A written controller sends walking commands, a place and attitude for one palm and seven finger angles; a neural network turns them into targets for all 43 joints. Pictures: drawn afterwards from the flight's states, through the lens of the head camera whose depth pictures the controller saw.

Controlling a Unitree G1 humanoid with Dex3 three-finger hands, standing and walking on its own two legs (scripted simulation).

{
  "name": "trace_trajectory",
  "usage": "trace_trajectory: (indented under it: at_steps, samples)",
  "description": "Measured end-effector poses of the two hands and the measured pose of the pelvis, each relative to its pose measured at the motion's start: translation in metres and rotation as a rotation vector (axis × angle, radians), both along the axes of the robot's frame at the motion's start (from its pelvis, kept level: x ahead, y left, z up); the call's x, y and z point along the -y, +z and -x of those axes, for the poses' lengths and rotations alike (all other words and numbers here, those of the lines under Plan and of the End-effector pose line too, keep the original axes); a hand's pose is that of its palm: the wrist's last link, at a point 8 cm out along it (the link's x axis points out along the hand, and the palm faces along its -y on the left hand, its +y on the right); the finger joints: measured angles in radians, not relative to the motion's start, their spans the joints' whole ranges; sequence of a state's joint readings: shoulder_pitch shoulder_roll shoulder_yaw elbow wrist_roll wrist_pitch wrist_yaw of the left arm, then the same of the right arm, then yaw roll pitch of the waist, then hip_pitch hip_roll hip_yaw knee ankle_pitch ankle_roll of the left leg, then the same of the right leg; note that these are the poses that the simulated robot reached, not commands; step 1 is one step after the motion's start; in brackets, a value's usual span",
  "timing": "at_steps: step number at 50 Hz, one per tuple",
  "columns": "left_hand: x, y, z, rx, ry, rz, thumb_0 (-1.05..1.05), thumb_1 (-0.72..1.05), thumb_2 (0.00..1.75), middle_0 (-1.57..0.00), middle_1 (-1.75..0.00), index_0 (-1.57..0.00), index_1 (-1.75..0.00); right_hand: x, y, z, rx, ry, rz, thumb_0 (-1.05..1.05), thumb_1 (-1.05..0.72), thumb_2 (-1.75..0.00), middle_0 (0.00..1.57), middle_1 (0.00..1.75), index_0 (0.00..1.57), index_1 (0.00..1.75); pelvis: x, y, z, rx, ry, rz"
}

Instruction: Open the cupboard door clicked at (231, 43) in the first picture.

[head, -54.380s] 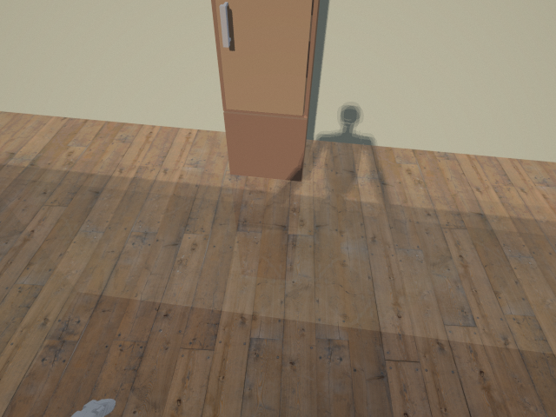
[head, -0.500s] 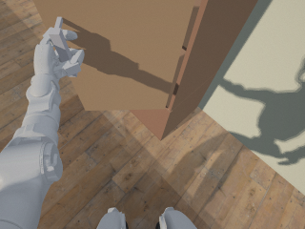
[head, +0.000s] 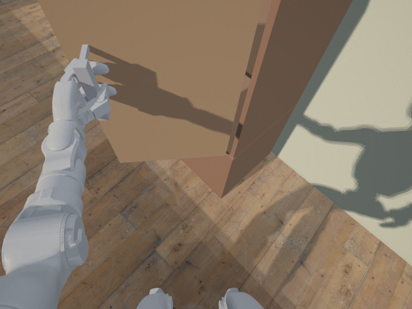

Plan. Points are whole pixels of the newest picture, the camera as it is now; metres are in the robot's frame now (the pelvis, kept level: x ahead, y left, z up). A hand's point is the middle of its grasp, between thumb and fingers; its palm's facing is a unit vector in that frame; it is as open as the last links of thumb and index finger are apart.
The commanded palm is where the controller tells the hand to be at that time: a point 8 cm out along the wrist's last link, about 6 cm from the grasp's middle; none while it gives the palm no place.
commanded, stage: pull the door open along its arc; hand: left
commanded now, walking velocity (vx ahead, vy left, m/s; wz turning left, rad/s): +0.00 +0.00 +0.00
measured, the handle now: (95, 85) +0.54 +0.18 +0.09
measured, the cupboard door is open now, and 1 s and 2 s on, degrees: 52 94 96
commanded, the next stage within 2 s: open thumb and fingers to let go in 0.78 s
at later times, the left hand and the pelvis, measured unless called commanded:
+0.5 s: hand (146, 176) +0.33 +0.08 +0.09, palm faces +0.21 -0.98 +0.07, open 6.3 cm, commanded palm +0.27 +0.16 +0.09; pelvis +0.01 -0.02 +0.02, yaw +1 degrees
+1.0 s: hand (176, 191) +0.30 +0.03 +0.09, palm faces +0.39 -0.92 -0.02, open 6.2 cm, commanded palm +0.25 +0.08 +0.09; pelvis +0.01 -0.06 +0.02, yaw +5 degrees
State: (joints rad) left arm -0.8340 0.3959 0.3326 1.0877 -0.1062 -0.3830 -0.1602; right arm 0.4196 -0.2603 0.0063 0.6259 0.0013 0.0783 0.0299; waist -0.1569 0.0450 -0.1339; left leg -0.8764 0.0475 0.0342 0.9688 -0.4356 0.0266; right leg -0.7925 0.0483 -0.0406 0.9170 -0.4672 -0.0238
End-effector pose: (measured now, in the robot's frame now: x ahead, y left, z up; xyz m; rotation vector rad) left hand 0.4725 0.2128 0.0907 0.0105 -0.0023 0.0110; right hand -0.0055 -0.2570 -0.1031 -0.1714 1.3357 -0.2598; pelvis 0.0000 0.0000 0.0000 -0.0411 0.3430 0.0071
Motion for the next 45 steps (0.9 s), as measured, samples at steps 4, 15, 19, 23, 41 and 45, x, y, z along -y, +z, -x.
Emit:
trace_trajectory:
  at_steps: [4,15,19,23,41,45]
  samples:
    - [0.003,-0.001,0.017,0.008,-0.011,0.006,0.01,0.75,0.77,-0.37,-1.35,-0.36,-1.35,-0.002,0.002,-0.013,0.038,0.0,-0.019,0.0,-0.91,-0.9,0.2,0.3,0.2,0.3,0.001,0.005,-0.004,0.02,-0.006,-0.006]
    - [0.034,-0.002,0.106,0.036,0.018,0.058,0.01,0.69,0.71,-0.37,-1.35,-0.36,-1.34,-0.008,0.019,-0.096,0.291,0.084,-0.067,0.0,-0.91,-0.9,0.2,0.3,0.2,0.3,0.003,0.017,-0.012,0.101,-0.019,-0.024]
    - [0.057,-0.002,0.141,0.03,0.088,0.074,0.02,0.68,0.7,-0.37,-1.35,-0.35,-1.31,-0.015,0.029,-0.135,0.401,0.146,-0.088,0.01,-0.91,-0.9,0.2,0.3,0.2,0.3,0.006,0.019,-0.011,0.133,-0.016,-0.035]
    - [0.079,-0.001,0.166,0.018,0.161,0.083,0.02,0.67,0.7,-0.36,-1.33,-0.36,-1.3,-0.021,0.039,-0.166,0.484,0.203,-0.1,0.01,-0.91,-0.9,0.2,0.3,0.2,0.3,0.013,0.02,-0.009,0.163,-0.006,-0.044]
    - [0.136,0.007,0.21,-0.034,0.361,-0.008,0.02,0.68,0.74,-0.32,-1.28,-0.33,-1.32,-0.002,0.031,-0.182,0.459,0.26,-0.119,0.01,-0.91,-0.9,0.2,0.3,0.2,0.3,0.049,0.021,-0.015,0.211,0.051,-0.072]
    - [0.141,0.006,0.213,-0.03,0.362,-0.012,0.01,0.68,0.75,-0.31,-1.3,-0.33,-1.33,0.008,0.026,-0.178,0.439,0.265,-0.111,0.01,-0.91,-0.9,0.2,0.3,0.2,0.3,0.054,0.021,-0.015,0.211,0.064,-0.076]
